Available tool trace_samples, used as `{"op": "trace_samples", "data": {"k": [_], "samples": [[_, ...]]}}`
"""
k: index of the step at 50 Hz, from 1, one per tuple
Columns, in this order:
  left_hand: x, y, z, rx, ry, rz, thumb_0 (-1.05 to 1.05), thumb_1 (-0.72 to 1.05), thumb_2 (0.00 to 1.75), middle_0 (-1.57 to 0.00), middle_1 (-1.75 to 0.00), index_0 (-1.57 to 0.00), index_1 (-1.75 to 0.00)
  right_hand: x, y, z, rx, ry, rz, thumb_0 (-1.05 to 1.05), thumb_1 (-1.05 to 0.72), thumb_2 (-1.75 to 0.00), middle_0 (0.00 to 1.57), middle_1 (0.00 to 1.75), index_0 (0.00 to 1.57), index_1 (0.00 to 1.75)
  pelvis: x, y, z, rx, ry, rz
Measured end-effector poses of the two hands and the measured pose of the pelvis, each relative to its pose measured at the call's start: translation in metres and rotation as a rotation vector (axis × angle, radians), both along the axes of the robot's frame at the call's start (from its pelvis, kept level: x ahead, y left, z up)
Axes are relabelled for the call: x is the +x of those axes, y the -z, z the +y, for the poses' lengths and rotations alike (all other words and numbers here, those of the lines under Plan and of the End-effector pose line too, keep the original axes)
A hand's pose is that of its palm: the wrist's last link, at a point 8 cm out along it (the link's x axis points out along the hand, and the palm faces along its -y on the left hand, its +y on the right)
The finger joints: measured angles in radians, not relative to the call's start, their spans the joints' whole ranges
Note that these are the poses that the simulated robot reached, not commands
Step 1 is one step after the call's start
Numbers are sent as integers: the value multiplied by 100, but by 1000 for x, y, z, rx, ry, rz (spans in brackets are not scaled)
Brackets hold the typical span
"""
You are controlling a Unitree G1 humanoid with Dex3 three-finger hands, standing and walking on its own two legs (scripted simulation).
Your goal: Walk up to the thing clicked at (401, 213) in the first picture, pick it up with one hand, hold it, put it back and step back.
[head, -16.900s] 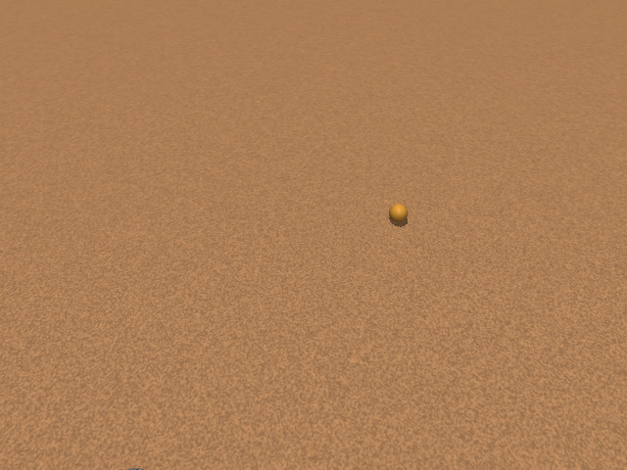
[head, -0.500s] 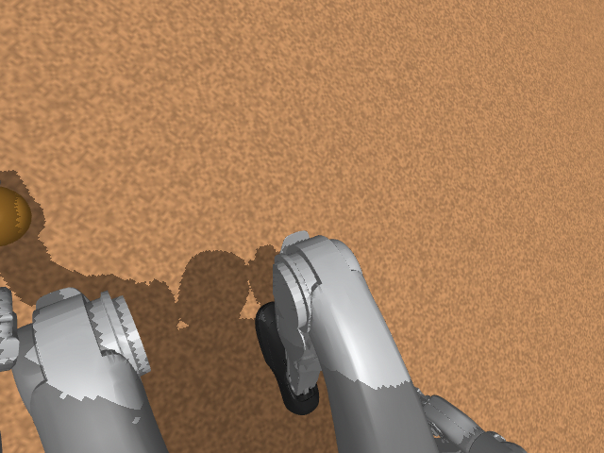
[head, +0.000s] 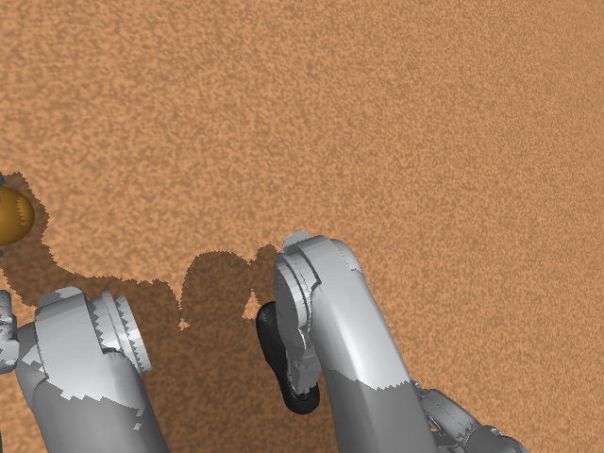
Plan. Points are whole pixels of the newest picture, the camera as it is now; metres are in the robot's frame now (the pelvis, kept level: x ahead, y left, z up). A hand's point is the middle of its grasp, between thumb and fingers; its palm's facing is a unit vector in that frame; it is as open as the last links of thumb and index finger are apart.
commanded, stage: settle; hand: left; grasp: from above
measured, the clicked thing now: out of the picture +0.43 +0.29 -0.27
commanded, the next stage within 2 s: lift in 1.00 s
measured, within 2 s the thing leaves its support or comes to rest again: leaves its support in 0.38 s
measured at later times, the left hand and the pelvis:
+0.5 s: hand out of the picture +0.41 +0.31 -0.22, palm faces -0.37 -0.14 -0.92, open 10.6 cm; pelvis +0.00 +0.00 +0.00, yaw +1 degrees
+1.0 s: hand out of the picture +0.40 +0.31 -0.13, palm faces -0.43 -0.11 -0.90, open 10.5 cm; pelvis +0.00 -0.01 +0.02, yaw +6 degrees
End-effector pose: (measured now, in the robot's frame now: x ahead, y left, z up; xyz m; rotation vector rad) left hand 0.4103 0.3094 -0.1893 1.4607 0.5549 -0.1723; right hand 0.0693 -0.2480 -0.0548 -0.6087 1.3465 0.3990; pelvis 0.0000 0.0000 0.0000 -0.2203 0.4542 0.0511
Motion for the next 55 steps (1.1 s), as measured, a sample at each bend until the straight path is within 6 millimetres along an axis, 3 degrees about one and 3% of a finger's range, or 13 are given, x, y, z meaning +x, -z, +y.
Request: {"op": "trace_samples", "data": {"k": [20, 30, 40, 55], "samples": [[4, -9, 2, -9, -28, -30, 7, 2, 62, -81, -90, -48, -70, -8, 2, -3, -10, 52, 11, 0, -92, -90, 20, 30, 20, 30, 1, 1, 0, 6, -3, 10], [5, -50, 4, 22, -35, -88, 6, 4, 58, -82, -88, -49, -68, 9, 14, -9, 8, 158, -45, 0, -92, -90, 20, 30, 20, 30, 4, -3, 1, 25, -13, 63], [-1, -93, 4, 45, -49, -22, 6, 5, 55, -86, -82, -51, -63, 30, 26, -14, 30, 225, -109, 0, -92, -90, 20, 30, 20, 30, 0, -12, -3, 66, -36, 83], [0, -129, -1, 26, 16, -32, 5, 7, 50, -96, -65, -57, -50, 20, 14, -26, -76, 301, -75, 0, -92, -90, 20, 30, 20, 30, -4, -31, -9, 89, -63, 107]]}}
